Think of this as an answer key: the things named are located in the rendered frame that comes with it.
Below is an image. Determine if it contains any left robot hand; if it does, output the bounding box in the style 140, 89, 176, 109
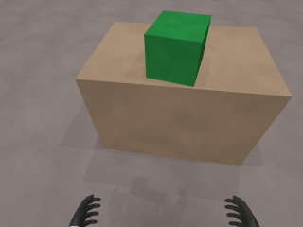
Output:
68, 194, 101, 227

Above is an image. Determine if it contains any carton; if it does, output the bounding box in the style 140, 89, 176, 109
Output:
144, 10, 211, 87

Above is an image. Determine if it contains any pedestal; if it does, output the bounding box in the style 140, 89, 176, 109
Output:
75, 22, 293, 166

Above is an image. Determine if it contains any right robot hand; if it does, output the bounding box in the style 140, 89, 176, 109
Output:
224, 196, 259, 227

